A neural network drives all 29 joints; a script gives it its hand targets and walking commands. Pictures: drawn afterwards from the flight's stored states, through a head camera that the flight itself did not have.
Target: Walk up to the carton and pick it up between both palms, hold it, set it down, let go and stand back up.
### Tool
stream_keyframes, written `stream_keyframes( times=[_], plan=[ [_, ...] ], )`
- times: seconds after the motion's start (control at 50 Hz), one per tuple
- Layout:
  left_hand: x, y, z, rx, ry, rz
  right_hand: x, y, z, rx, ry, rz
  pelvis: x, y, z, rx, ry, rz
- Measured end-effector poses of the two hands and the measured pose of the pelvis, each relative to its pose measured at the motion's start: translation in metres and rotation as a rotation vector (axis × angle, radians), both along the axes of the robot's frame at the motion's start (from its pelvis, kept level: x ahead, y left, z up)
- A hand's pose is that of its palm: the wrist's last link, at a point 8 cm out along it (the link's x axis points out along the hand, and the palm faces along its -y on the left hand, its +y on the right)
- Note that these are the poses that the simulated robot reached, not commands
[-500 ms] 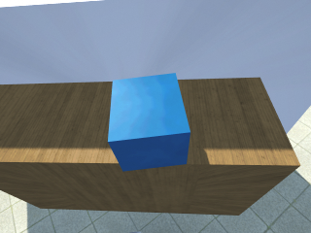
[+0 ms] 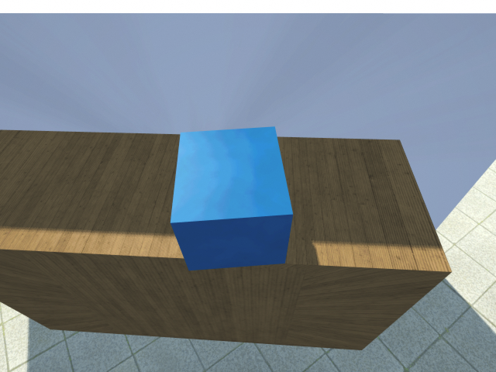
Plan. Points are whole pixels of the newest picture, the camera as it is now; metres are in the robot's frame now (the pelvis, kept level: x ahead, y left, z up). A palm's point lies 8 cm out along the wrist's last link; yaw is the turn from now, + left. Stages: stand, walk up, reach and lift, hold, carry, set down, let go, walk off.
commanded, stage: walk up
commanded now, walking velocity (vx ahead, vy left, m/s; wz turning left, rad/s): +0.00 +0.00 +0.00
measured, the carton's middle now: (232, 197) +0.45 +0.05 -0.02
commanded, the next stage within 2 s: stand in 0.14 s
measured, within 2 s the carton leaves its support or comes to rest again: neither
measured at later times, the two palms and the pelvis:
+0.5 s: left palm out of the picture -0.01 +0.21 -0.16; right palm out of the picture -0.02 -0.20 -0.16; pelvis -0.01 +0.00 -0.01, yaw +1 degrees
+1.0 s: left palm out of the picture +0.07 +0.24 -0.12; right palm out of the picture +0.08 -0.18 -0.13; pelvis -0.04 +0.00 -0.02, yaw -1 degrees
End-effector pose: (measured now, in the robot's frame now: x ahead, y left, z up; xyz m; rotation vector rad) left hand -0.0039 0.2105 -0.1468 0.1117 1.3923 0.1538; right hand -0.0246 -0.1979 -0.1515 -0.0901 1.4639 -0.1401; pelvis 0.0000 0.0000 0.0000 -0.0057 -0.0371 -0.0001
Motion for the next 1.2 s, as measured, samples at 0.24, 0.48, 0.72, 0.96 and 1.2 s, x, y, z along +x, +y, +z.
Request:
stream_keyframes(
  times=[0.24,0.48,0.72,0.96,1.2],
  plan=[
    [-0.015,-0.002,-0.001,-0.014,0.032,0.004,-0.011,0.01,0.0,0.014,0.011,-0.003,-0.004,0.004,0.0,0.0,0.004,0.0],
    [-0.019,-0.001,-0.008,-0.04,0.094,0.03,-0.001,0.005,-0.005,0.006,0.019,-0.004,-0.007,0.005,-0.005,0.004,0.042,0.008],
    [0.183,0.024,0.032,-0.02,-0.191,-0.077,0.2,0.004,0.027,0.078,-0.403,0.029,-0.047,0.007,-0.044,-0.007,0.035,-0.002],
    [0.073,0.024,0.028,0.002,-0.051,-0.018,0.11,0.016,0.028,0.064,-0.328,0.028,-0.037,0.004,-0.021,0.001,0.063,-0.014],
    [0.124,0.031,0.057,0.004,-0.31,-0.045,0.135,0.014,0.048,0.072,-0.517,0.014,-0.043,-0.001,-0.013,0.013,0.048,-0.009]
  ],
)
